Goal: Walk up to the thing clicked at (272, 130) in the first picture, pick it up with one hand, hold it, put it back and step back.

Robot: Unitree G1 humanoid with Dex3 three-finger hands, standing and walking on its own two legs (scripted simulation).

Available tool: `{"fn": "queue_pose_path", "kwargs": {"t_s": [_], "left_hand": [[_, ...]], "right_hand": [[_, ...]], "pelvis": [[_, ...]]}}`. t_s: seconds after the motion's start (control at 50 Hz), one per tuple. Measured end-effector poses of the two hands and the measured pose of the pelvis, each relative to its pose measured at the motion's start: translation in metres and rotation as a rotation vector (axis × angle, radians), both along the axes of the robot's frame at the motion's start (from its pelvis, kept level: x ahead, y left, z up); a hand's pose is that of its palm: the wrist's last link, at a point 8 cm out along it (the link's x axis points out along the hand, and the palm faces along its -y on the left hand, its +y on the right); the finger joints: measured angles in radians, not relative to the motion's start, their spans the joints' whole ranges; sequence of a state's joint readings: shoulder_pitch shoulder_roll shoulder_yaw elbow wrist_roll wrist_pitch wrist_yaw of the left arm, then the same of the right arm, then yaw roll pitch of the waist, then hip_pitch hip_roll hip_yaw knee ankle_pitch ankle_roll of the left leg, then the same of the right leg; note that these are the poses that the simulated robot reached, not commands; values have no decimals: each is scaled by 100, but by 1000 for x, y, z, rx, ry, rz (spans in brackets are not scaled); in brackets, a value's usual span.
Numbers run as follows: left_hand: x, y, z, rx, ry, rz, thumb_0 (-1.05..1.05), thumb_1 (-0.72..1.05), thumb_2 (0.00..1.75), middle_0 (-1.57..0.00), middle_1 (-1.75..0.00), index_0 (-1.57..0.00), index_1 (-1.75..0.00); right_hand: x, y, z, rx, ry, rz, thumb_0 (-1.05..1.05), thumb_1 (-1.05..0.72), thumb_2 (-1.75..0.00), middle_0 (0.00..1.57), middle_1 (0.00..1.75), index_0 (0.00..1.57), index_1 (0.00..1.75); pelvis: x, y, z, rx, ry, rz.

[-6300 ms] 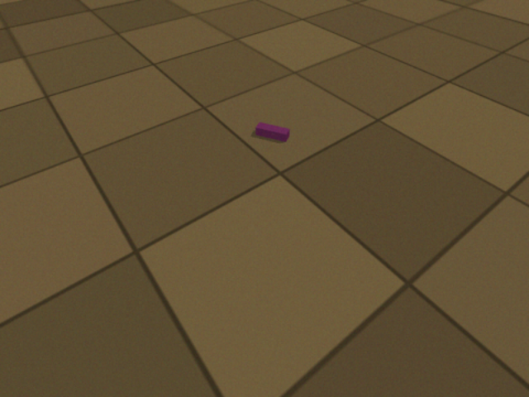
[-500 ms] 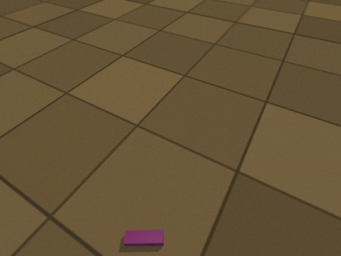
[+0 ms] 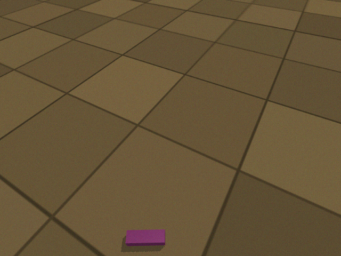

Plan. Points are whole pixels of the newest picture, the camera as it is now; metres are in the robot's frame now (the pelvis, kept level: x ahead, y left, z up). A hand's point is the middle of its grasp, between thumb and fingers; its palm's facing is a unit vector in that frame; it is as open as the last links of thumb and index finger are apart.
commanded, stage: stand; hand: left
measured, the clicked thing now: (146, 237) +0.38 +0.15 -0.75
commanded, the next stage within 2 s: none
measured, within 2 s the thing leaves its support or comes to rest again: neither
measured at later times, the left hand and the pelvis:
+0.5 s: hand out of the picture +0.08 +0.26 -0.16, palm faces -0.02 -0.94 -0.34, open 7.4 cm; pelvis +0.00 +0.00 +0.00, yaw +0 degrees
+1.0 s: hand out of the picture +0.07 +0.26 -0.16, palm faces -0.02 -0.94 -0.34, open 7.4 cm; pelvis +0.00 +0.00 +0.00, yaw +0 degrees
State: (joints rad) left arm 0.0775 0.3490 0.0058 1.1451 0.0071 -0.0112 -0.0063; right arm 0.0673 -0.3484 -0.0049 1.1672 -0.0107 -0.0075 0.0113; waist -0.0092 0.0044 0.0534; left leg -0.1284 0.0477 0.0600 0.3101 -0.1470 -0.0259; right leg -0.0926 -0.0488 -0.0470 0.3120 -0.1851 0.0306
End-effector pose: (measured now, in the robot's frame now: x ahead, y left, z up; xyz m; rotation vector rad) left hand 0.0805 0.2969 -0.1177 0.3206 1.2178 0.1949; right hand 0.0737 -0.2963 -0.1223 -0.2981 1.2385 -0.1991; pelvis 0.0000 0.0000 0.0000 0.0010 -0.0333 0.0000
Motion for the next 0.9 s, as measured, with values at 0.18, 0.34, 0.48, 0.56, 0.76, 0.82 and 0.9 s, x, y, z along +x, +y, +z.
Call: {"fn": "queue_pose_path", "kwargs": {"t_s": [0.18,0.34,0.48,0.56,0.76,0.82,0.9], "left_hand": [[-3,0,-1,-4,6,3,0,90,90,-20,-30,-20,-30],[-6,1,-2,-5,7,5,0,90,90,-20,-30,-20,-30],[-10,3,-2,-3,9,9,0,90,90,-20,-30,-20,-30],[-12,3,-1,-2,10,9,0,90,90,-20,-30,-20,-30],[-17,5,-1,3,20,11,0,90,90,-20,-30,-20,-30],[-17,5,-2,2,21,11,0,90,90,-20,-30,-20,-30],[-16,4,-2,1,21,10,0,90,90,-20,-30,-20,-30]], "right_hand": [[-2,-1,1,-7,4,-2,0,-91,-90,20,30,20,30],[0,1,2,-7,-9,2,0,-91,-90,20,30,20,30],[0,2,2,-7,-11,7,0,-91,-90,20,30,20,30],[0,2,2,-7,-9,8,0,-91,-90,20,30,20,30],[-2,3,1,-5,-2,7,0,-91,-90,20,30,20,30],[-3,2,1,-6,1,7,0,-91,-90,20,30,20,30],[-3,2,1,-6,4,6,0,-91,-90,20,30,20,30]], "pelvis": [[1,1,0,0,-3,1],[1,2,0,0,-7,1],[0,2,0,0,-6,3],[0,3,0,-1,-7,4],[0,3,0,0,-5,6],[0,3,0,0,-4,6],[0,3,0,0,-3,7]]}}
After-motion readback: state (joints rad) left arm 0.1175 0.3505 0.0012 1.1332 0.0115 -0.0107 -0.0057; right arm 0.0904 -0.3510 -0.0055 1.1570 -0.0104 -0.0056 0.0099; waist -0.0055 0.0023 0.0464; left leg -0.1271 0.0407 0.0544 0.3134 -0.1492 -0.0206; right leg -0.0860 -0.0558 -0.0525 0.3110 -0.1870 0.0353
